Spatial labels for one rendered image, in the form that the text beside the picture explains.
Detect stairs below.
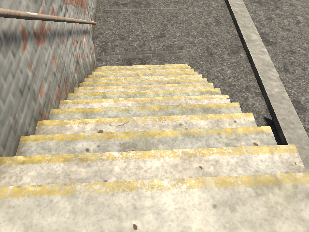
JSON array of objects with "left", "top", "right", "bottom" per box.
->
[{"left": 0, "top": 64, "right": 307, "bottom": 187}]

